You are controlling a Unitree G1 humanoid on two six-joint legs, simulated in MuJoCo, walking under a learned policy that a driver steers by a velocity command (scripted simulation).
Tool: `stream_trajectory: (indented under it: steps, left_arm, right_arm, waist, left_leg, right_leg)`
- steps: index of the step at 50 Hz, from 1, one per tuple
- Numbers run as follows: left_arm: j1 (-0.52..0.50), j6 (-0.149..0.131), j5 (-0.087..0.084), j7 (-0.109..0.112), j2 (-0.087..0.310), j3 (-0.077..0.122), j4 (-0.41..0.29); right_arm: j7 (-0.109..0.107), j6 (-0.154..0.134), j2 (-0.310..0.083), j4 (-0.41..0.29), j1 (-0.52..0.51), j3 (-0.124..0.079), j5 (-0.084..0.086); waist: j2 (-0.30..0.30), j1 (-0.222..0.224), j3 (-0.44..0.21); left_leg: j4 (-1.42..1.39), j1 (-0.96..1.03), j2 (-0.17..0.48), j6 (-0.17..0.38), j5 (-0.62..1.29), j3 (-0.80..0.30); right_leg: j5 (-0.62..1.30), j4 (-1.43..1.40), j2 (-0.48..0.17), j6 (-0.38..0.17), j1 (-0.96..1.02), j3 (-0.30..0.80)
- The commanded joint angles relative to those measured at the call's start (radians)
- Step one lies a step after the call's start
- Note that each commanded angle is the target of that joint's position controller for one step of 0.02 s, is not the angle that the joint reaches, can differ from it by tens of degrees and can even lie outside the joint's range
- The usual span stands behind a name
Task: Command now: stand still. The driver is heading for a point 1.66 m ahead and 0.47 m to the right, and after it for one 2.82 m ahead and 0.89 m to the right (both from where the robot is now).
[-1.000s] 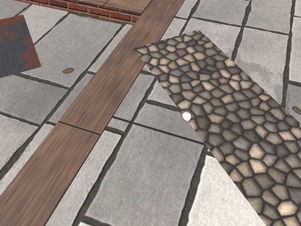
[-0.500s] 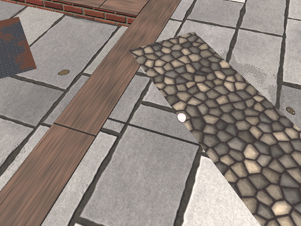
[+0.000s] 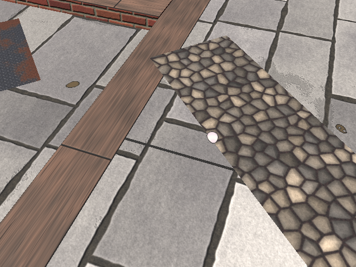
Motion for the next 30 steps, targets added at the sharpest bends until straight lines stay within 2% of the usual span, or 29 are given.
stream_trajectory:
  steps: [1,30]
  left_arm:
    - [0.048,-0.006,0.000,0.003,0.098,0.015,-0.016]
    - [0.122,-0.006,-0.004,0.004,0.059,0.009,0.009]
  right_arm:
    - [-0.003,-0.007,-0.100,-0.018,0.025,-0.013,0.000]
    - [-0.008,-0.009,-0.070,0.010,0.100,0.003,0.002]
  waist:
    - [0.004,-0.001,0.002]
    - [0.001,-0.002,0.018]
  left_leg:
    - [-0.083,0.009,0.024,0.022,0.123,-0.020]
    - [-0.077,-0.012,0.020,0.017,0.108,-0.007]
  right_leg:
    - [0.101,-0.086,-0.008,-0.014,-0.047,0.005]
    - [0.095,-0.083,-0.002,-0.022,-0.063,0.006]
